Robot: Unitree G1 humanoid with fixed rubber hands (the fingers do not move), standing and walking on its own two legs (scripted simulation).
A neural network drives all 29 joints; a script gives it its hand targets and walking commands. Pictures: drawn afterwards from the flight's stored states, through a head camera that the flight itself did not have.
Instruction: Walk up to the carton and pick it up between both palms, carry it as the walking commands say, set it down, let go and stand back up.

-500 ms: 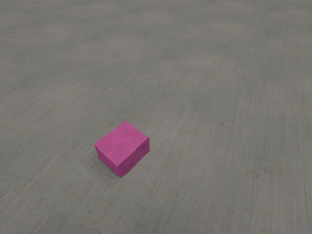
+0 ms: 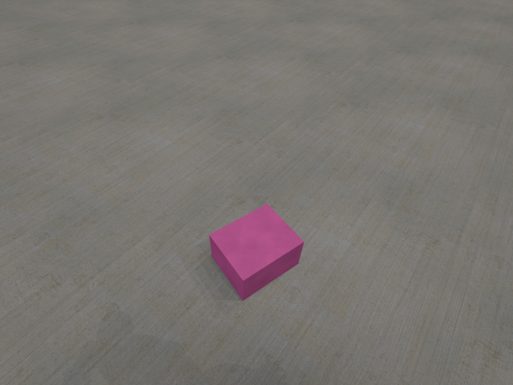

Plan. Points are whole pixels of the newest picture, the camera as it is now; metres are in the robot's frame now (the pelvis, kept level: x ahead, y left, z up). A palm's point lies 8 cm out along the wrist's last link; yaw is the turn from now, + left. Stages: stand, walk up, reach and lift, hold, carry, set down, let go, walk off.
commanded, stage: walk up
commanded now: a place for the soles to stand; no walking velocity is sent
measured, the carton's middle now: (255, 249) +0.78 -0.01 -0.67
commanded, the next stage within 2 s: none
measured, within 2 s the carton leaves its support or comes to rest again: neither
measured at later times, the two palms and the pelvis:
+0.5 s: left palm out of the picture +0.13 +0.32 -0.06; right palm (438, 300) +0.30 -0.32 -0.07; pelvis +0.16 -0.01 +0.02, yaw +7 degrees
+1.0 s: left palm (85, 319) +0.27 +0.32 -0.10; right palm (421, 273) +0.37 -0.32 -0.10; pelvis +0.25 -0.01 -0.01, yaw +6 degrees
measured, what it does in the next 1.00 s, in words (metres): walks ahead: right foot, then left foot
